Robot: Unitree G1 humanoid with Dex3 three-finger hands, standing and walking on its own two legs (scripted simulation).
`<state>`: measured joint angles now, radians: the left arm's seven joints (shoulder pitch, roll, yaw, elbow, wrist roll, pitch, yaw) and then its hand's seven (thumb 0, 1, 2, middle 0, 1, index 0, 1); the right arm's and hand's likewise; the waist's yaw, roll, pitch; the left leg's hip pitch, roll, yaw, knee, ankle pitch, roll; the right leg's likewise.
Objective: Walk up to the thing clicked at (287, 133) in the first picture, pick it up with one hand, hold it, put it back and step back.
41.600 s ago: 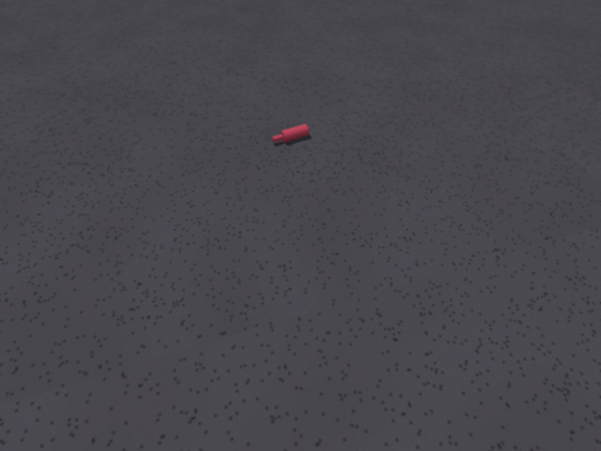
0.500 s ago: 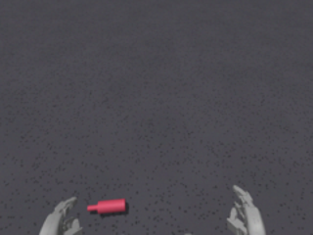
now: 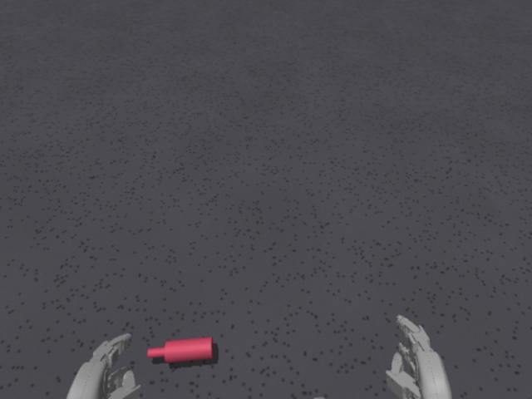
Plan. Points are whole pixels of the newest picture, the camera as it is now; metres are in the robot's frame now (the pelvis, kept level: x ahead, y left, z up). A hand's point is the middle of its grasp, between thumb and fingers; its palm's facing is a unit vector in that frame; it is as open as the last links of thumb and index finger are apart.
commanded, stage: home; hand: left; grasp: from above
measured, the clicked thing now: (180, 350) +0.40 +0.25 -0.68
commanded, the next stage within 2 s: stand in 0.54 s
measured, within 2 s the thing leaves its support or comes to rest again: neither
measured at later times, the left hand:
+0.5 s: hand (134, 398) +0.16 +0.18 -0.04, palm faces +0.05 -0.98 -0.19, open 7.4 cm
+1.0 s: hand out of the picture +0.07 +0.25 -0.11, palm faces +0.02 -0.94 -0.34, open 7.4 cm
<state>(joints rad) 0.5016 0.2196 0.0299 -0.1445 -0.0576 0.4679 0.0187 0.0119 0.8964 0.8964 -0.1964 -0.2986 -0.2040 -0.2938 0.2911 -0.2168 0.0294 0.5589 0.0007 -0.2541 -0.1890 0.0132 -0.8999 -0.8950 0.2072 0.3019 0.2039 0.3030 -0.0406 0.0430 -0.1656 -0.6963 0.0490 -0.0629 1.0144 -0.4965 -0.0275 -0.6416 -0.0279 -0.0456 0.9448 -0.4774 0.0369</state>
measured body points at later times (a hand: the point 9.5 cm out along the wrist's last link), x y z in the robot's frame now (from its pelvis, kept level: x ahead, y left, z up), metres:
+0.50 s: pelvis -0.01 +0.00 +0.00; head +0.01 +0.01 +0.45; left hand +0.15 +0.23 -0.03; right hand +0.15 -0.25 -0.06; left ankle +0.01 +0.13 -0.68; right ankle +0.00 -0.15 -0.68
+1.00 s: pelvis -0.01 +0.01 +0.03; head +0.00 +0.02 +0.48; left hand +0.07 +0.29 -0.09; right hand +0.08 -0.28 -0.09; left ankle +0.00 +0.13 -0.68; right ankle +0.00 -0.15 -0.68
